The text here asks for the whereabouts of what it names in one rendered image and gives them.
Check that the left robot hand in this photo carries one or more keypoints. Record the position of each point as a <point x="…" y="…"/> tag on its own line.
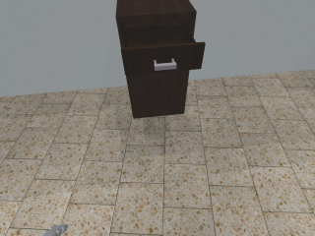
<point x="56" y="230"/>

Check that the cabinet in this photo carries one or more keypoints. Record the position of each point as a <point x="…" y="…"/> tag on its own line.
<point x="162" y="93"/>

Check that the drawer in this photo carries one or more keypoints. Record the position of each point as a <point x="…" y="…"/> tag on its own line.
<point x="143" y="45"/>

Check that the handle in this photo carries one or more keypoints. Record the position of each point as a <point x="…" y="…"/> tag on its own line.
<point x="165" y="66"/>

